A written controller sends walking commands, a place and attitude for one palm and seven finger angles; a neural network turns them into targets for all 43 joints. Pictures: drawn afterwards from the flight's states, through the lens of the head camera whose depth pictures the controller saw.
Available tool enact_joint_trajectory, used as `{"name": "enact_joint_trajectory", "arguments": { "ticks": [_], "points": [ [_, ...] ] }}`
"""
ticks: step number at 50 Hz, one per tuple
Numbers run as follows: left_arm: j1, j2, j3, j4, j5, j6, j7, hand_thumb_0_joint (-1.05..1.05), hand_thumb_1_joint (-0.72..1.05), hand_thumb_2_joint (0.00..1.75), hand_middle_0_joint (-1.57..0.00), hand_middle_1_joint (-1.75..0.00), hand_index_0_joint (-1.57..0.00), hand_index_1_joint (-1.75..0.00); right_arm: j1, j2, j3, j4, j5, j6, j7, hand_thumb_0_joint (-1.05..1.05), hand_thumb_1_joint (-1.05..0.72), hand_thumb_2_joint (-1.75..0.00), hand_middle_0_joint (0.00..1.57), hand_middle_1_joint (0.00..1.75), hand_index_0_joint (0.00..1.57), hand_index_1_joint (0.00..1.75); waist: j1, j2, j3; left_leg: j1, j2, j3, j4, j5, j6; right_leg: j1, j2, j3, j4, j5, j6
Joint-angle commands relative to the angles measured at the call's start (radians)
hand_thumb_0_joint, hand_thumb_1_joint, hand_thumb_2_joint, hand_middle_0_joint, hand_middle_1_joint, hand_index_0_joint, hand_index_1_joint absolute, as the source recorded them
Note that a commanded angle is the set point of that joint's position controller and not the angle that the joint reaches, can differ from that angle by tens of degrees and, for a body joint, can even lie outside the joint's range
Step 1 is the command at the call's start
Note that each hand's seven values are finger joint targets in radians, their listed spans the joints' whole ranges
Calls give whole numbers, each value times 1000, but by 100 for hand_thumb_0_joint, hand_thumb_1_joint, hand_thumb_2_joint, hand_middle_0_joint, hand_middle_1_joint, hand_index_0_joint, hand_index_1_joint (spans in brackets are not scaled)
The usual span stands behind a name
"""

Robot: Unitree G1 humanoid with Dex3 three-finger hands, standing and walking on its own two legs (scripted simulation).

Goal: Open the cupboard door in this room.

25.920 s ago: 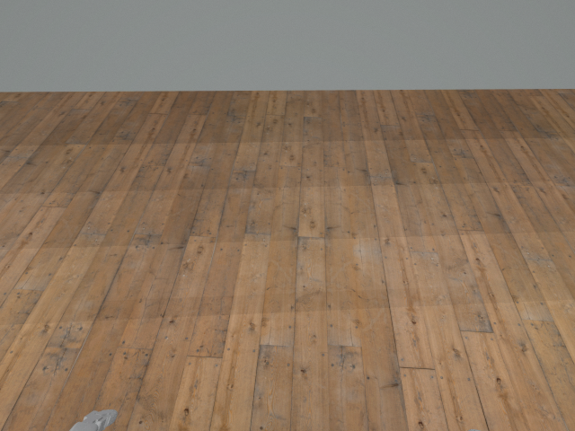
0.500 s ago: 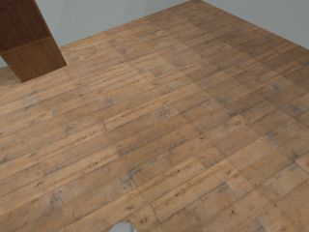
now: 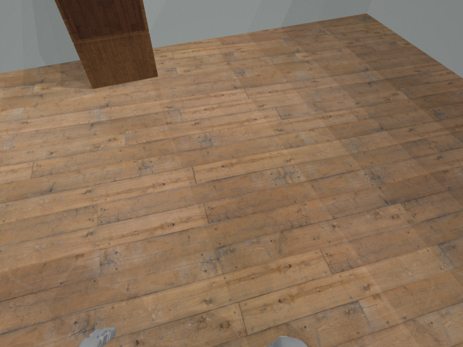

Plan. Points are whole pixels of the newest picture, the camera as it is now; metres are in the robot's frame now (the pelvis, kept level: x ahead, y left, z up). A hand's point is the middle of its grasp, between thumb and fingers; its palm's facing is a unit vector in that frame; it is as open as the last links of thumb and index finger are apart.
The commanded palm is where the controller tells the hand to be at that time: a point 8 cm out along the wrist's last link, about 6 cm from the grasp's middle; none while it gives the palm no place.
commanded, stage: turn or walk to find it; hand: left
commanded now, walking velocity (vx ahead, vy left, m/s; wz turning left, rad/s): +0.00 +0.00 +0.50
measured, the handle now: out of the picture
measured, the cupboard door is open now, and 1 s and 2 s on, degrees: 0 0 0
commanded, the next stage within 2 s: none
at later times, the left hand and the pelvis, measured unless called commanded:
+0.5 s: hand out of the picture -0.03 +0.13 -0.14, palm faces +0.36 -0.89 -0.28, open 7.3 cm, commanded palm none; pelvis +0.00 -0.07 +0.01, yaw +18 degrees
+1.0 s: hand out of the picture -0.04 +0.24 -0.19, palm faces +0.56 -0.81 -0.17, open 7.3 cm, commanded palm none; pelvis +0.08 +0.09 -0.01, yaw +29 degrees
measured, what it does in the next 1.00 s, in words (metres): steps to the left, turning left: right foot, then left foot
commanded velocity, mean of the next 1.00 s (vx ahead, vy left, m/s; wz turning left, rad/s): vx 0.26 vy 0.00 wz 0.41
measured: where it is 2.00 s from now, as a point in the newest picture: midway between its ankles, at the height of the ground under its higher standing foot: (164, 281)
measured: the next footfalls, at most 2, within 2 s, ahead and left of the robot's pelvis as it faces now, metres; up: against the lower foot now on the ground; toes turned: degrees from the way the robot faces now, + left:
right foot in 0.12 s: +0.04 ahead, -0.14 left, +0.00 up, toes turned +2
left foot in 0.84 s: +0.10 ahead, +0.18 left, +0.00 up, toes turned +36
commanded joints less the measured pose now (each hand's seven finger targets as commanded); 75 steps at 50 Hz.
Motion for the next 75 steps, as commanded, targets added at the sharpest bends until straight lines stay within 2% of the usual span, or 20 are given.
{"name": "enact_joint_trajectory", "arguments": {
  "ticks": [1, 5, 7, 8, 13, 20, 37, 39, 41, 42, 43, 44, 47, 51, 67, 71, 72, 73, 74, 75],
  "points": [
    [-17, 58, 9, -92, -5, -31, 2, 0, 90, 90, -20, -30, -20, -30, 40, -223, -70, -51, -6, -6, -17, 0, -90, -90, 20, 30, 20, 30, -19, 204, -122, 91, 238, -283, -72, 477, 152, 40, 34, -8, -171, -20, -15],
    [118, 93, 21, -64, -8, -54, 7, 0, 90, 90, -20, -30, -20, -30, 4, -197, -71, -67, 6, -2, -12, 0, -90, -90, 20, 30, 20, 30, 52, 128, -173, -95, 147, -269, 53, 303, 70, 367, 21, -2, -558, 245, -34],
    [159, 229, 45, -64, 14, -66, 18, 0, 90, 90, -20, -30, -20, -30, 9, -112, -62, -100, 11, -4, -7, 0, -90, -90, 20, 30, 20, 30, 74, -275, -170, -375, -59, -11, 431, -363, -55, 487, -404, 392, -664, 406, -205],
    [142, 211, 39, -75, 7, -60, 20, 0, 90, 90, -20, -30, -20, -30, -6, -159, -73, -97, 4, 6, -7, 0, -90, -90, 20, 30, 20, 30, 65, -171, -134, -336, -11, -47, 595, -364, -46, 347, -417, 343, -659, 429, -263],
    [4, 90, 14, -107, 4, -71, 16, 0, 90, 90, -20, -30, -20, -30, 88, -125, -72, -7, -5, 39, 15, 0, -90, -90, 20, 30, 20, 30, -20, -141, -29, -327, 34, -8, 805, -111, -73, 229, -215, 52, -666, 315, -174],
    [228, 87, 23, -11, 8, -106, 11, 0, 90, 90, -20, -30, -20, -30, -11, -126, -63, -19, -16, 25, 32, 0, -90, -90, 20, 30, 20, 30, 61, -126, -39, -462, 101, 31, 766, -29, -93, 444, -270, 68, -756, 110, -160],
    [373, 101, 16, 130, 27, -126, -1, 0, 90, 90, -20, -30, -20, -30, -235, -56, -11, -86, -3, -22, 60, 0, -90, -90, 20, 30, 20, 30, 84, -142, 41, -263, 123, 209, 226, -82, -9, 426, -340, -197, -726, 317, -179],
    [347, 116, 16, 139, 24, -123, -5, 0, 90, 90, -20, -30, -20, -30, -162, -70, -17, -73, -5, -33, 54, 0, -90, -90, 20, 30, 20, 30, 38, -135, 5, -107, 100, 231, 166, -89, 10, 370, -342, -233, -631, 375, -165],
    [298, 113, 9, 126, 11, -126, -13, 0, 90, 90, -20, -30, -20, -30, 99, -161, -46, 1, -14, -51, 38, 0, -90, -90, 20, 30, 20, 30, -98, 23, -158, 308, 80, 207, 21, -41, 33, 213, -244, -338, -220, 449, -107],
    [303, 50, 2, 85, 4, -124, -28, 0, 90, 90, -20, -30, -20, -30, 225, -295, -84, 38, -15, -63, 24, 0, -90, -90, 20, 30, 20, 30, -144, 343, -235, 510, 330, -225, -96, -81, 99, -89, -84, -307, 127, -35, -39],
    [228, 49, -11, 33, 7, -116, -25, 0, 90, 90, -20, -30, -20, -30, 280, -351, -92, 66, 5, -61, 5, 0, -90, -90, 20, 30, 20, 30, -156, 337, -246, 542, 440, -406, -192, 8, 157, -260, -42, -146, 266, -177, -43],
    [175, 64, -5, 24, 4, -111, -23, 0, 90, 90, -20, -30, -20, -30, 235, -328, -87, 67, 12, -55, -3, 0, -90, -90, 20, 30, 20, 30, -129, 194, -182, 437, 453, -348, -214, -38, 169, -256, -91, -82, 306, -109, -61],
    [223, 12, -2, 90, 19, -98, -24, 0, 90, 90, -20, -30, -20, -30, 54, -172, -40, 26, 8, -80, -11, 0, -90, -90, 20, 30, 20, 30, -16, 128, -54, 156, 354, -153, -238, 73, 128, -167, -132, -26, 285, 67, -54],
    [245, -15, -4, 109, 24, -77, -25, 0, 90, 90, -20, -30, -20, -30, 93, -108, -25, 65, 12, -106, -12, 0, -90, -90, 20, 30, 20, 30, 34, 116, -26, 93, 264, -29, -281, 229, 100, -123, -99, -39, 230, 197, -39],
    [-226, -29, -19, -80, 6, -94, -46, 0, 90, 90, -20, -30, -20, -30, 381, -93, -22, 185, -2, -117, -41, 0, -90, -90, 20, 30, 20, 30, -66, 105, 28, 405, 293, -25, -210, 621, 142, -284, -33, -71, -216, 253, -82],
    [33, 5, -9, -7, 7, -115, -35, 0, 90, 90, -20, -30, -20, -30, 335, -128, -30, 196, 7, -112, -38, 0, -90, -90, 20, 30, 20, 30, 52, 98, -104, 346, 257, 39, 42, 929, 94, 131, 59, -130, -417, 279, -133],
    [190, 40, 3, 45, 13, -126, -31, 0, 90, 90, -20, -30, -20, -30, 319, -131, -33, 191, 13, -112, -33, 0, -90, -90, 20, 30, 20, 30, 119, 60, -186, 223, 221, 63, 222, 830, 64, 381, 43, -115, -463, 370, -148],
    [348, 131, 28, 93, 25, -138, -18, 0, 90, 90, -20, -30, -20, -30, 338, -92, -29, 174, 22, -112, -19, 0, -90, -90, 20, 30, 20, 30, 168, -98, -305, -49, 125, 121, 501, 445, 28, 692, -181, 114, -453, 496, -216],
    [423, 214, 45, 127, 9, -133, -7, 0, 90, 90, -20, -30, -20, -30, 378, -58, -20, 146, 27, -111, -19, 0, -90, -90, 20, 30, 20, 30, 138, -241, -386, -275, -16, 111, 811, -303, -4, 820, -426, 484, -523, 723, -327],
    [359, 190, 44, 119, -4, -125, -4, 0, 90, 90, -20, -30, -20, -30, 309, -70, -26, 140, 28, -101, -24, 0, -90, -90, 20, 30, 20, 30, 132, -88, -267, -303, 44, 28, 919, -311, 20, 670, -430, 454, -597, 583, -361]
  ]
}}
